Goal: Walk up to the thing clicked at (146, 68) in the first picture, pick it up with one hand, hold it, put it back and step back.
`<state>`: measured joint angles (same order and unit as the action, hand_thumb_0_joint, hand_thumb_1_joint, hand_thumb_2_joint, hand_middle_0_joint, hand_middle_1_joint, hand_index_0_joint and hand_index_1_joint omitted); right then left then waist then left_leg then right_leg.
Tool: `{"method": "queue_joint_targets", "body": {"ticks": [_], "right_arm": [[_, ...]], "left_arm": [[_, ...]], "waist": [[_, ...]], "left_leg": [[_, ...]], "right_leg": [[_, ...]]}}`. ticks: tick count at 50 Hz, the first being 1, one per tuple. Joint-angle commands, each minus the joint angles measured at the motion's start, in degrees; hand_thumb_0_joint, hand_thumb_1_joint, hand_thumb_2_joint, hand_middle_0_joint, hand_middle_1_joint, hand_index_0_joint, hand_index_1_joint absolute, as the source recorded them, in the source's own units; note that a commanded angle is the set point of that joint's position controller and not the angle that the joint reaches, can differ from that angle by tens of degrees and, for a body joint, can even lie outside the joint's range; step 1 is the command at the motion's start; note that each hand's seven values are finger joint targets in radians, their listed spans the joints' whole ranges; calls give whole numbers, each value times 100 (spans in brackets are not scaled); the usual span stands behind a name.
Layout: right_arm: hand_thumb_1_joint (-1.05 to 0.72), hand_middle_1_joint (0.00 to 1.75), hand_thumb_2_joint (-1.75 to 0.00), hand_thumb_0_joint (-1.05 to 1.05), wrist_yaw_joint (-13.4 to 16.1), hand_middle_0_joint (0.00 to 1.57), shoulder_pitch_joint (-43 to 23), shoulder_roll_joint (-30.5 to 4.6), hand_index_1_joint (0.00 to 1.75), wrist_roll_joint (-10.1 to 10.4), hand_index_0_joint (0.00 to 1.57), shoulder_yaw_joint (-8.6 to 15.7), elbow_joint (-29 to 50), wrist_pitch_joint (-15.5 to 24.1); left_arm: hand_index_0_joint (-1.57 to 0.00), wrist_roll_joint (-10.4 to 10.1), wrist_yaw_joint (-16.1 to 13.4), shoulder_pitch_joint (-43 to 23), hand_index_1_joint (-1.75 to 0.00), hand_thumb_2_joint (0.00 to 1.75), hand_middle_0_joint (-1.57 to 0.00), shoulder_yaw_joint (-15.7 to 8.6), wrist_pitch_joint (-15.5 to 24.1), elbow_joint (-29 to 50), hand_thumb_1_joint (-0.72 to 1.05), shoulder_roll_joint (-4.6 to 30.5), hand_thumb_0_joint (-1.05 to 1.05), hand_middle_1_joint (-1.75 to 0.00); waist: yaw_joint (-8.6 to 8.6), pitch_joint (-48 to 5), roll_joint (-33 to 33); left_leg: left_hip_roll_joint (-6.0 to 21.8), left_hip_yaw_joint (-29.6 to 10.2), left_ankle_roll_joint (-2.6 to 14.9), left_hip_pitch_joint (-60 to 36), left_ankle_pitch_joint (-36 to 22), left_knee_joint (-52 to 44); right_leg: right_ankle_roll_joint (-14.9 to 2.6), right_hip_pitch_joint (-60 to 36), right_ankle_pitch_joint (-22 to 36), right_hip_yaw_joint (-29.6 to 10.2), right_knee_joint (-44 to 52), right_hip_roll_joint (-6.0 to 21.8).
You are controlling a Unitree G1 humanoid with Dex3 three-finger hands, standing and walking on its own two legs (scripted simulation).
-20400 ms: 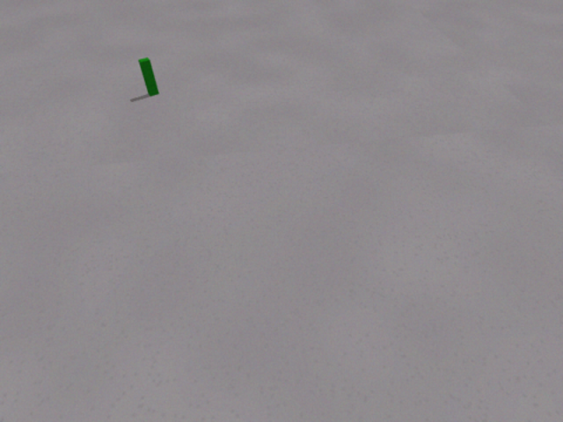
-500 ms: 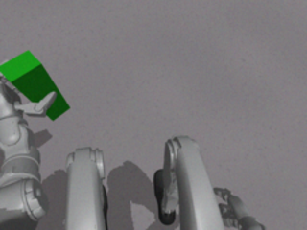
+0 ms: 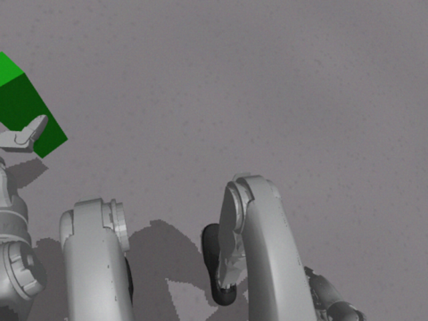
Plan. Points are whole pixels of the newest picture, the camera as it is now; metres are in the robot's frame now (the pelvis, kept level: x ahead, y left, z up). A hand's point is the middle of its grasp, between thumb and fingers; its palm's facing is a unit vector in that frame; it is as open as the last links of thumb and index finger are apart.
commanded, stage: crouch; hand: left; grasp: from the side
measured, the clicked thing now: (26, 117) +0.47 +0.25 -0.08
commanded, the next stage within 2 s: lower in 0.22 s
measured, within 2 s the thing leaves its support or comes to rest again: rests again in 1.88 s
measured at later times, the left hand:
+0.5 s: hand (18, 120) +0.48 +0.27 -0.11, palm faces +0.33 -0.95 -0.01, open 8.6 cm
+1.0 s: hand (28, 129) +0.48 +0.27 -0.16, palm faces +0.33 -0.94 +0.00, open 8.6 cm
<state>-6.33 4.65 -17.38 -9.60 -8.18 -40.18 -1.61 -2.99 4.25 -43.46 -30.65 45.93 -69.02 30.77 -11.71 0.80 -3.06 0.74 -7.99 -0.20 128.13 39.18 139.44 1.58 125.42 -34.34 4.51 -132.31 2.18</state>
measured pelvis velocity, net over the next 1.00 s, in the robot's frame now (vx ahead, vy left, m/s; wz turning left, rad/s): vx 0.00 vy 0.01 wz -0.08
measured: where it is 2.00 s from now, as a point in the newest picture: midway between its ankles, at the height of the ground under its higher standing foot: (173, 295)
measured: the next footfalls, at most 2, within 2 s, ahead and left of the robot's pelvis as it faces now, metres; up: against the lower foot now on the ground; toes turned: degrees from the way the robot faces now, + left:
none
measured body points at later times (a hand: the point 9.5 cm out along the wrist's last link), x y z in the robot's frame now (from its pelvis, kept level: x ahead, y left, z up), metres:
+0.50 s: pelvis +0.00 +0.00 -0.02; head +0.24 +0.09 +0.35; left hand +0.45 +0.32 -0.11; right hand +0.10 -0.28 -0.11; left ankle +0.09 +0.12 -0.29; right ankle +0.13 -0.13 -0.29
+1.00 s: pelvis +0.00 +0.01 -0.03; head +0.25 +0.12 +0.32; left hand +0.46 +0.32 -0.16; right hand +0.10 -0.28 -0.10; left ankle +0.09 +0.12 -0.29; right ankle +0.13 -0.13 -0.29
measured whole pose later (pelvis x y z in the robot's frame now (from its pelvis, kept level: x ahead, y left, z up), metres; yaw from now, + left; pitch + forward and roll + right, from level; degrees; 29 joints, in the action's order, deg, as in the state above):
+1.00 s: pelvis +0.00 +0.01 -0.03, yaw -5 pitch +20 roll -13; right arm -8.1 -2.6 -21.4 -15.7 -19.1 -36.0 -3.1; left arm -4.3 4.4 -42.6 -35.4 53.7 -76.2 42.0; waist -15.3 12.7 -8.8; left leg 0.4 -14.5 -0.3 129.4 40.5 148.5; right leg 2.9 124.1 -33.4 9.4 -136.5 0.6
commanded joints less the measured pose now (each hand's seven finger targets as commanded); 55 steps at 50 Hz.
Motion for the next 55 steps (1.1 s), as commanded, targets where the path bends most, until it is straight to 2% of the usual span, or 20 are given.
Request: {"method": "queue_joint_targets", "body": {"ticks": [1,2,7,8,11,15,18,21,23,27,32,35,37,39,42,45,47,51,53,55], "right_arm": [[-91,30,-91,0,71,20,714,-1555,30,-50,20,394,234,3],[-91,30,-91,0,59,20,704,-1565,30,-74,20,357,212,-10],[-91,30,-91,0,40,20,692,-1625,30,-109,20,317,232,-64],[-92,30,-91,0,41,20,640,-1614,30,-116,20,310,228,-67],[-92,30,-91,0,36,20,638,-1621,30,-115,20,257,232,-75],[-92,30,-91,0,23,20,648,-1654,30,-139,20,215,227,-100],[-92,30,-91,0,2,20,621,-1690,30,-166,20,174,220,-126],[-92,30,-91,0,-19,20,516,-1726,30,-203,20,53,260,-132],[-91,30,-90,0,-24,20,428,-1787,30,-230,20,13,281,-127],[-91,30,-90,0,-53,20,302,-1852,30,-315,20,-97,345,-125],[-92,30,-90,0,-46,20,206,-1980,30,-427,20,-247,362,-126],[-92,30,-91,0,-51,20,151,-2049,30,-491,20,-326,380,-130],[-92,30,-90,0,-44,20,104,-2120,30,-521,20,-357,408,-141],[-92,30,-90,0,-52,20,60,-2160,30,-550,20,-393,428,-177],[-91,30,-90,0,-66,20,35,-2151,30,-578,20,-470,448,-177],[-91,30,-90,0,-69,20,-51,-2201,30,-621,20,-530,482,-156],[-91,30,-90,0,-61,20,-27,-2231,30,-644,20,-553,470,-163],[-91,30,-90,0,-78,20,-108,-2251,30,-693,20,-618,510,-171],[-91,30,-90,0,-72,20,-144,-2264,30,-705,20,-640,522,-192],[-90,30,-90,0,-77,20,-191,-2294,30,-728,20,-654,536,-201]], "left_arm": [[-136,-37,-45,-1611,-144,128,-135,-137,458,1021,22,1252,0,-143],[-135,-40,-44,-1602,-144,129,-134,-112,470,1029,23,1219,0,-143],[-138,-56,-5,-1661,-146,130,-137,-216,534,1244,21,1505,0,-146],[-138,-86,17,-1579,-146,129,-136,-162,530,1184,21,1397,0,-145],[-138,-150,41,-1601,-146,130,-137,-255,561,1262,21,1549,0,-146],[-138,-157,89,-1415,-146,130,-137,-278,553,1192,22,1538,0,-146],[-141,-163,130,-1402,-150,129,-140,-255,549,1106,19,1516,0,-150],[-141,-178,108,-1342,-149,128,-140,-218,577,664,18,1407,0,-149],[-140,-160,79,-1424,-148,126,-138,-390,667,738,16,1755,0,-148],[-140,-138,118,-1487,-147,127,-138,-367,816,704,19,1865,0,-148],[-139,-153,136,-1585,-145,124,-137,-510,989,756,17,2266,0,-145],[-137,-164,117,-1427,-144,125,-135,-490,1027,504,18,2130,0,-144],[-138,-132,101,-1371,-145,126,-136,-577,1054,480,17,2288,0,-145],[-136,-102,117,-1364,-143,125,-134,-490,1089,434,19,2247,0,-144],[-136,-122,52,-1287,-145,127,-135,-570,1119,324,16,2393,0,-145],[-137,-206,65,-1351,-145,127,-135,-484,1185,333,20,2274,0,-146],[-138,-181,18,-1365,-146,127,-136,-594,1222,332,18,2493,0,-146],[-138,-145,-63,-1303,-146,129,-136,-510,1287,193,20,2416,0,-146],[-137,-116,-75,-1236,-145,128,-135,-590,1316,167,18,2597,0,-146],[-136,-78,-86,-1166,-145,128,-134,-546,1336,114,21,2578,0,-145]], "waist": [[-39,-3701,1732],[-104,-3583,1743],[-98,-3704,1808],[-87,-3723,1779],[-107,-3702,1690],[-141,-3719,1640],[-185,-3572,1734],[-357,-3062,1438],[-281,-3102,1448],[-391,-3077,1611],[-426,-3229,1973],[-487,-2976,1990],[-493,-2922,2108],[-533,-2834,2199],[-565,-2775,1990],[-664,-2684,1980],[-646,-2790,1959],[-704,-2602,1949],[-652,-2606,1967],[-665,-2533,2084]], "left_leg": [[-34,187,2,-2439,-481,-1804],[-30,167,2,-2413,-540,-1763],[-32,217,24,-2336,-581,-1588],[-30,240,27,-2308,-599,-1537],[-36,242,56,-2091,-557,-1453],[-20,198,53,-2099,-843,-1344],[-15,169,28,-2091,-861,-1328],[2,89,56,-1792,-602,-1259],[12,86,68,-1793,-472,-1191],[46,21,44,-1876,-420,-1157],[84,-48,-21,-2169,-647,-1089],[100,-120,-57,-2222,-789,-1079],[117,-179,-82,-2393,-816,-1104],[139,-269,-118,-2454,-829,-1154],[120,-198,-50,-2113,-740,-997],[134,-236,-46,-2178,-746,-940],[138,-250,-48,-2217,-808,-903],[147,-296,-52,-2106,-708,-923],[151,-293,-53,-2123,-663,-914],[163,-331,-80,-2202,-673,-952]], "right_leg": [[-323,-1855,550,477,959,-227],[-310,-1842,608,494,955,-216],[-305,-1963,637,479,908,-255],[-303,-1997,654,473,889,-265],[-282,-2154,636,478,899,-283],[-270,-2240,880,497,806,-290],[-278,-2153,877,543,743,-289],[-261,-1992,697,624,777,-309],[-258,-1998,585,628,776,-325],[-245,-2010,545,696,702,-337],[-259,-2145,757,772,581,-361],[-263,-2060,882,846,527,-356],[-266,-1979,911,888,502,-340],[-280,-1885,919,949,425,-334],[-251,-2156,899,931,504,-379],[-225,-2154,944,959,506,-379],[-221,-2251,1004,970,505,-393],[-214,-2223,944,1013,508,-397],[-216,-2226,899,1028,512,-408],[-231,-2148,900,1065,466,-411]]}}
